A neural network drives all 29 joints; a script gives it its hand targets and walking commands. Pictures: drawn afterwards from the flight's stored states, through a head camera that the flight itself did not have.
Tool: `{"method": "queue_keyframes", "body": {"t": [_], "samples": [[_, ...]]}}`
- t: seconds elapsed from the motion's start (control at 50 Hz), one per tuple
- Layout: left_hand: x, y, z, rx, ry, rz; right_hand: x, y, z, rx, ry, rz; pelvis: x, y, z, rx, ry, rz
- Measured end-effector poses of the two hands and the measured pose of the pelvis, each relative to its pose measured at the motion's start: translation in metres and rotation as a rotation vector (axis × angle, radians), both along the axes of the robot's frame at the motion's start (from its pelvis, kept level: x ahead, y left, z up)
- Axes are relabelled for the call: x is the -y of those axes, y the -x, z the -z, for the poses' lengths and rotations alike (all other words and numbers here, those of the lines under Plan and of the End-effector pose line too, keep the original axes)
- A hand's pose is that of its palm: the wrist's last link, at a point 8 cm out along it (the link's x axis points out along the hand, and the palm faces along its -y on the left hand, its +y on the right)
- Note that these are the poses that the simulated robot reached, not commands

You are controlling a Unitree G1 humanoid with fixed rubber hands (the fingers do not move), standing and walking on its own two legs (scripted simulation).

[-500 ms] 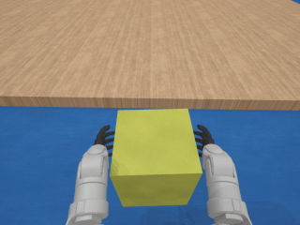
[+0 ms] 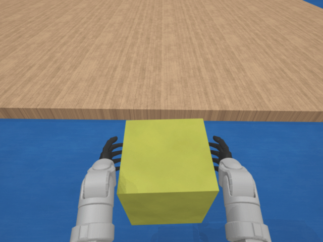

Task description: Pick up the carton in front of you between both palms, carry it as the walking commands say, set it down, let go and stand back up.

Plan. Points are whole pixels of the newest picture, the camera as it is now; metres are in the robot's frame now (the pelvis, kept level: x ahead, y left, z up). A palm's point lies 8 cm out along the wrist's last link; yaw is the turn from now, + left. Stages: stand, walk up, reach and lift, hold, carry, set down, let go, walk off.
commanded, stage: carry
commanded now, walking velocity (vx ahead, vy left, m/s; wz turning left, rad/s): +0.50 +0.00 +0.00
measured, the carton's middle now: (165, 174) +0.30 +0.00 -0.01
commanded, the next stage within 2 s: none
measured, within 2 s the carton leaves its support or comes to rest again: neither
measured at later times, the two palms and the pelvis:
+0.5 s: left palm (126, 115) +0.44 +0.12 +0.08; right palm (226, 121) +0.42 -0.18 +0.08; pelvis +0.20 -0.02 -0.01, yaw -2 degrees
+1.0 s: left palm (133, 69) +0.73 +0.13 +0.09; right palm (206, 70) +0.73 -0.17 +0.09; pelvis +0.50 -0.02 -0.01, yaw +1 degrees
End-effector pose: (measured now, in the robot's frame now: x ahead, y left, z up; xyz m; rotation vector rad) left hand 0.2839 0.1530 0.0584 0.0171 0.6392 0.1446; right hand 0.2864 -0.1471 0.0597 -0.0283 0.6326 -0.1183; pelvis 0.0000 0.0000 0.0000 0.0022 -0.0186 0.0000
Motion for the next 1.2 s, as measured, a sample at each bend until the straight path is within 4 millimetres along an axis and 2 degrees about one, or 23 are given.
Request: {"method": "queue_keyframes", "body": {"t": [0.08,0.2,0.28,0.36,0.46,0.52,0.6,0.66,0.74,0.84,0.9,0.98,1.08,1.14,1.2], "samples": [[0.004,-0.018,-0.011,0.054,0.021,-0.005,0.004,-0.015,-0.011,0.053,-0.017,0.021,0.002,-0.016,0.008,-0.042,-0.003,0.011],[0.018,-0.053,-0.027,0.095,0.04,-0.001,0.018,-0.044,-0.024,0.094,-0.05,0.056,0.011,-0.059,0.016,-0.091,0.007,0.005],[0.014,-0.072,-0.021,0.055,0.062,-0.021,0.014,-0.067,-0.022,0.054,-0.055,0.061,0.01,-0.092,0.017,-0.117,-0.008,-0.027],[0.008,-0.091,-0.015,0.002,0.073,-0.045,0.008,-0.089,-0.017,0.0,-0.07,0.06,0.006,-0.128,0.015,-0.127,-0.019,0.032],[0.024,-0.136,-0.024,-0.029,0.073,-0.009,0.023,-0.116,-0.02,-0.028,-0.088,0.122,0.011,-0.176,0.004,-0.133,0.021,0.032],[0.037,-0.17,-0.026,0.003,0.076,0.007,0.036,-0.147,-0.022,0.005,-0.096,0.141,0.021,-0.21,0.009,-0.118,0.03,0.022],[0.048,-0.211,-0.019,0.037,0.076,-0.022,0.048,-0.2,-0.017,0.037,-0.1,0.109,0.039,-0.258,0.024,-0.086,0.032,-0.019],[0.044,-0.23,-0.018,-0.01,0.08,-0.082,0.044,-0.237,-0.021,-0.015,-0.095,0.056,0.048,-0.288,0.015,-0.088,0.019,-0.039],[0.037,-0.26,-0.033,-0.022,0.076,-0.144,0.036,-0.285,-0.034,-0.031,-0.088,-0.009,0.053,-0.329,-0.001,-0.097,-0.003,-0.042],[0.034,-0.321,-0.051,0.018,0.074,-0.137,0.032,-0.343,-0.046,0.008,-0.103,-0.021,0.049,-0.388,-0.009,-0.101,-0.024,-0.033],[0.033,-0.364,-0.052,0.024,0.071,-0.109,0.032,-0.377,-0.044,0.016,-0.105,0.006,0.042,-0.428,-0.007,-0.096,-0.026,-0.026],[0.027,-0.425,-0.036,0.006,0.078,-0.072,0.027,-0.428,-0.031,0.002,-0.096,0.045,0.028,-0.487,0.005,-0.087,-0.019,-0.015],[0.013,-0.508,-0.002,-0.027,0.102,-0.036,0.013,-0.5,-0.006,-0.026,-0.067,0.082,0.007,-0.562,0.026,-0.068,-0.033,0.024],[0.011,-0.548,0.002,-0.091,0.096,-0.004,0.01,-0.529,-0.001,-0.088,-0.068,0.12,-0.002,-0.594,0.016,-0.077,-0.015,0.047],[0.012,-0.584,-0.005,-0.107,0.094,0.029,0.01,-0.556,-0.008,-0.102,-0.067,0.155,-0.008,-0.628,0.002,-0.088,0.005,0.056]]}}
